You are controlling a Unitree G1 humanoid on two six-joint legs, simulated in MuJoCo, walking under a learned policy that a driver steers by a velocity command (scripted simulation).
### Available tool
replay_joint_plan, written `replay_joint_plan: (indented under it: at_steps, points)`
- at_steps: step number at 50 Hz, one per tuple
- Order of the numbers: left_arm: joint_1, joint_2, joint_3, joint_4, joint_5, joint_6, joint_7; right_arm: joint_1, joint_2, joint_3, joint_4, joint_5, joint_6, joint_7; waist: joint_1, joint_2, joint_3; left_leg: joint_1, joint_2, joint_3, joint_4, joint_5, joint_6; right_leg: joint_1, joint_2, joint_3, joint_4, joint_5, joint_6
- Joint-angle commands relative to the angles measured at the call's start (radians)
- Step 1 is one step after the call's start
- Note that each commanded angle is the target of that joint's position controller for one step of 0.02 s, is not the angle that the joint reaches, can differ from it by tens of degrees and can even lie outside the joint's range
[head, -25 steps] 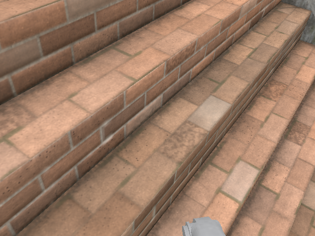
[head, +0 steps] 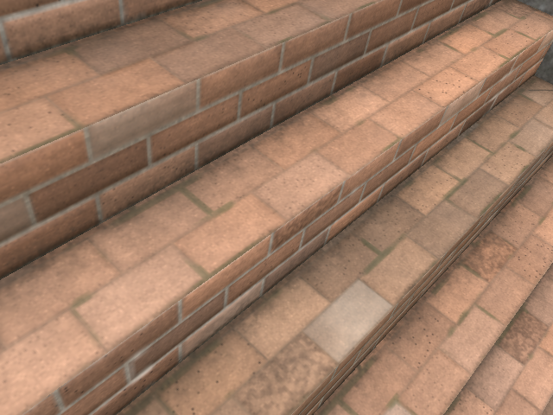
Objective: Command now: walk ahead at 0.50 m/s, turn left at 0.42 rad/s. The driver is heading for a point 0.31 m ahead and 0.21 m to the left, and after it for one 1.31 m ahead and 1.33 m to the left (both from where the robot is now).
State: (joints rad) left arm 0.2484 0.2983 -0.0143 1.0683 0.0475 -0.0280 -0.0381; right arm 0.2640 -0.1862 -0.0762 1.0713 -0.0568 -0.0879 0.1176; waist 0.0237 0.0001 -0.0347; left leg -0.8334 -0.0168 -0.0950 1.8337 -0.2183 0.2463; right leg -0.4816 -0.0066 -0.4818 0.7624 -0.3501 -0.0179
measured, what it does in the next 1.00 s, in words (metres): climbs, turning left: left foot, then right foot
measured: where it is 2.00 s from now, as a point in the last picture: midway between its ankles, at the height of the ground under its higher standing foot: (204, 317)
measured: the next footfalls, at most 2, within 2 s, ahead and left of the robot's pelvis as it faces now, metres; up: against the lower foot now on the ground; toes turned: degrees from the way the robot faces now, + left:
left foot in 0.14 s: +0.12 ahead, +0.05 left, +0.00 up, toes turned -1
right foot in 0.48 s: +0.35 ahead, -0.17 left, +0.00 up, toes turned +10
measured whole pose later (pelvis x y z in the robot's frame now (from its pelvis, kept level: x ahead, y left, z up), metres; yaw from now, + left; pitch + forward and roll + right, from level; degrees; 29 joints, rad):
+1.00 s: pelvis +0.31 -0.09 +0.06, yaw +31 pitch +5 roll +0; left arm 0.42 0.11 -0.07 1.12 0.13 -0.12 -0.09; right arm 0.08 -0.19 -0.01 1.01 -0.02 0.02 0.09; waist 0.04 0.02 -0.16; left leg -1.49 0.03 -0.10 2.34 0.07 0.26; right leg -0.19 -0.07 -0.35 0.38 -0.28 -0.05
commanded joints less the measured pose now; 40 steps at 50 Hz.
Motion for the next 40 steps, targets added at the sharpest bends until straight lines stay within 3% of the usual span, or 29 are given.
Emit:
replay_joint_plan:
  at_steps: [1,3,4,6,7,8,9,10,11,12,14,17,19,20,21,22,23,24,25,26,27,28,29,30,31,32,33,35,40]
  points:
    - [-0.385,0.098,0.024,-0.196,-0.021,-0.069,0.02,0.248,-0.004,0.022,0.051,-0.038,0.006,0.024,-0.173,0.107,0.005,0.409,-0.001,0.071,-0.667,-0.321,-0.081,-0.115,-0.165,0.159,-0.545,0.078,-0.086]
    - [-0.242,0.053,0.015,-0.168,0.019,-0.051,-0.002,0.197,-0.049,0.016,0.028,-0.04,0.05,0.008,-0.071,-0.041,0.029,0.443,-0.037,0.082,-1.002,-0.329,-0.136,0.077,-0.133,0.175,-0.503,0.096,-0.063]
    - [-0.276,0.097,0.032,-0.201,0.038,-0.052,0.005,0.264,-0.042,0.011,0.06,-0.031,0.061,0.003,-0.101,-0.043,-0.001,0.557,-0.117,0.206,-0.993,-0.264,-0.157,0.021,-0.141,0.175,-0.464,-0.019,-0.099]
    - [-0.298,0.051,0.025,-0.226,0.054,-0.032,-0.009,0.394,-0.039,0.007,0.13,-0.028,0.075,-0.031,-0.126,0.074,-0.007,0.654,-0.133,0.13,-1.34,-0.14,-0.098,-0.008,-0.149,0.231,-0.194,-0.22,-0.136]
    - [-0.322,-0.022,-0.001,-0.208,0.067,-0.021,-0.039,0.406,-0.037,0.002,0.149,-0.024,0.08,-0.059,-0.161,0.104,-0.009,0.733,-0.067,-0.051,-1.319,-0.077,-0.007,-0.22,-0.14,0.305,0.155,-0.28,-0.148]
    - [-0.278,-0.102,-0.046,-0.19,0.055,-0.024,-0.061,0.302,-0.131,-0.014,0.113,-0.02,0.062,-0.091,-0.168,0.134,-0.015,0.734,0.055,-0.478,-1.283,-0.315,0.123,-0.568,-0.07,0.445,0.6,-0.097,-0.084]
    - [-0.151,-0.153,-0.08,-0.174,0.029,-0.028,-0.05,0.146,-0.169,-0.017,0.025,-0.018,0.043,-0.112,-0.099,0.07,-0.05,0.593,0.137,-0.783,-1.303,-0.58,0.165,-0.677,-0.05,0.703,0.822,0.081,-0.016]
    - [-0.149,-0.055,-0.055,-0.144,-0.016,-0.044,-0.037,0.01,-0.149,-0.01,-0.052,-0.015,0.036,-0.115,-0.083,-0.093,0.003,0.496,0.17,-0.794,-1.338,-0.593,0.169,-0.715,0.007,0.732,0.929,0.176,0.004]
    - [-0.125,-0.003,-0.042,-0.134,-0.042,-0.038,-0.017,-0.029,-0.104,0.015,-0.05,-0.047,0.029,-0.116,-0.04,-0.19,-0.036,0.484,0.139,-0.759,-1.333,-0.579,0.098,-0.765,0.008,0.734,0.896,0.358,-0.026]
    - [-0.131,0.025,-0.034,-0.129,-0.005,-0.049,0.004,-0.015,-0.074,0.04,-0.049,-0.015,0.004,-0.116,-0.031,-0.192,-0.018,0.462,0.117,-0.637,-1.267,-0.498,0.086,-0.78,-0.015,0.688,0.823,0.394,-0.06]
    - [-0.212,0.071,-0.015,-0.13,0.055,-0.055,0.026,0.034,-0.045,0.062,-0.021,-0.008,-0.014,-0.116,-0.063,-0.065,-0.055,0.388,0.077,-0.519,-1.21,-0.451,0.074,-0.68,-0.026,0.64,0.733,0.363,-0.066]
    - [-0.311,0.062,-0.014,-0.138,0.037,-0.066,0.005,0.166,-0.078,0.064,0.014,0.001,-0.018,-0.114,-0.155,0.052,-0.022,0.389,0.069,-0.547,-1.161,-0.472,0.073,-0.721,-0.018,0.603,0.791,0.228,-0.073]
    - [-0.409,0.044,-0.016,-0.182,0.029,-0.058,0.012,0.183,-0.073,0.073,0.019,-0.011,-0.021,-0.116,-0.183,0.076,-0.026,0.436,0.078,-0.588,-1.142,-0.438,0.055,-0.769,-0.039,0.634,0.651,0.239,-0.047]
    - [-0.43,0.032,-0.022,-0.216,0.038,-0.065,0.007,0.09,-0.119,0.059,-0.03,0.016,-0.018,-0.103,-0.149,0.019,-0.026,0.28,0.033,-0.451,-1.194,-0.416,0.049,-0.545,-0.023,0.488,0.442,0.07,-0.042]
    - [-0.468,0.02,-0.022,-0.244,0.033,-0.063,0.004,0.072,-0.135,0.047,-0.041,0.023,-0.012,-0.099,-0.148,0.036,-0.013,0.089,-0.011,-0.392,-1.218,-0.471,0.021,-0.309,-0.004,0.403,0.326,-0.045,-0.023]
    - [-0.554,-0.007,-0.029,-0.291,-0.007,-0.06,0.004,0.108,-0.141,0.033,-0.019,0.02,0.002,-0.085,-0.152,0.035,0.031,-0.05,-0.006,-0.392,-1.282,-0.586,0.004,-0.124,0.009,0.372,0.118,-0.177,0.026]
    - [-0.355,-0.036,-0.024,-0.207,-0.018,-0.069,-0.007,0.115,-0.138,0.034,-0.01,0.011,0.004,-0.063,-0.099,0.087,0.062,-0.154,0.011,-0.397,-1.288,-0.714,0.024,0.089,0.045,0.268,0.169,0.029,0.058]
    - [-0.186,0.002,-0.005,-0.153,-0.022,-0.077,-0.002,0.062,-0.138,0.03,-0.034,-0.006,0.0,-0.045,-0.039,0.081,0.079,-0.16,-0.007,-0.402,-1.152,-0.727,0.012,0.194,0.032,0.349,0.11,0.099,0.077]
    - [0.0,0.026,0.015,-0.124,-0.002,-0.095,0.015,0.072,-0.042,0.046,-0.038,-0.054,-0.018,-0.023,0.05,0.005,0.022,-0.217,-0.067,-0.357,-0.949,-0.322,-0.005,0.451,-0.013,0.485,0.1,0.071,0.026]
    - [0.208,0.12,0.035,-0.109,0.013,-0.093,0.031,0.126,0.041,0.051,-0.064,-0.05,-0.029,0.012,0.118,-0.314,-0.115,-0.394,-0.257,-0.229,-0.557,-0.161,-0.129,0.659,-0.261,1.127,-0.296,-0.283,-0.256]
    - [0.351,0.174,0.038,-0.056,0.031,-0.072,0.025,0.104,-0.043,0.026,-0.033,-0.031,-0.034,0.003,0.168,-0.23,-0.134,-0.509,-0.203,-0.285,0.074,-0.104,-0.189,0.674,-0.424,1.603,-0.512,-0.694,-0.324]
    - [0.221,0.194,0.042,-0.039,0.02,-0.053,0.008,0.127,-0.047,0.017,-0.001,-0.006,-0.028,0.002,0.086,-0.132,-0.026,-0.584,-0.175,-0.272,0.428,0.052,-0.196,0.476,-0.43,1.619,-0.561,-0.77,-0.256]
    - [-0.045,0.185,0.047,-0.087,-0.017,-0.045,0.003,0.151,-0.053,0.023,0.005,0.009,-0.016,0.006,-0.021,-0.097,-0.017,-0.536,-0.111,-0.184,0.574,0.185,-0.186,0.266,-0.41,1.382,-0.517,-0.617,-0.206]
    - [-0.178,0.066,0.019,-0.112,-0.026,-0.045,-0.004,0.181,-0.018,0.034,0.026,-0.012,-0.003,0.008,-0.072,-0.014,-0.056,-0.441,-0.074,-0.156,0.563,0.306,-0.141,0.127,-0.363,1.142,-0.479,-0.485,-0.18]
    - [-0.236,-0.034,-0.006,-0.111,-0.01,-0.042,-0.006,0.175,-0.011,0.037,0.03,-0.015,0.011,0.011,-0.112,0.07,-0.077,-0.37,-0.045,-0.157,0.538,0.394,-0.107,0.025,-0.326,0.979,-0.461,-0.379,-0.142]
    - [-0.246,-0.068,-0.012,-0.108,-0.013,-0.047,0.001,0.177,-0.003,0.037,0.022,-0.016,0.024,0.019,-0.128,0.062,-0.078,-0.33,-0.026,-0.13,0.471,0.4,-0.086,-0.007,-0.276,0.821,-0.444,-0.28,-0.114]
    - [-0.188,-0.075,-0.013,-0.084,-0.006,-0.051,0.008,0.131,-0.001,0.039,0.018,-0.006,0.035,0.033,-0.112,-0.015,-0.08,-0.333,-0.021,-0.091,0.537,0.377,-0.06,0.011,-0.237,0.724,-0.444,-0.186,-0.126]
    - [-0.035,-0.09,-0.017,-0.018,0.019,-0.058,0.007,0.063,-0.007,0.054,0.003,0.016,0.038,0.047,-0.071,-0.053,-0.061,-0.43,-0.033,-0.064,0.643,0.326,-0.005,0.096,-0.223,0.618,-0.448,-0.023,-0.134]
    - [0.179,-0.05,-0.024,0.052,0.054,-0.059,-0.034,-0.099,-0.072,0.049,-0.039,0.051,0.031,0.016,-0.001,-0.083,-0.049,-0.705,-0.047,-0.084,0.778,0.267,0.02,0.33,-0.301,0.551,-0.469,0.124,-0.176]
Over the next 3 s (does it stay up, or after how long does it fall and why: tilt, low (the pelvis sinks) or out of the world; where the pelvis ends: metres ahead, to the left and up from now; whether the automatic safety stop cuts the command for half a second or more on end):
stays up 0.51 0.04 0.28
